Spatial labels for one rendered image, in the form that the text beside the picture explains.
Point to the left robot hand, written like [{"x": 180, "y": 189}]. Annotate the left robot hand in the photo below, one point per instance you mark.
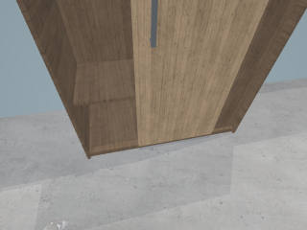
[{"x": 57, "y": 224}]

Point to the wardrobe door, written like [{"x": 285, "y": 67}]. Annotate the wardrobe door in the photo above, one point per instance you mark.
[
  {"x": 269, "y": 29},
  {"x": 182, "y": 83}
]

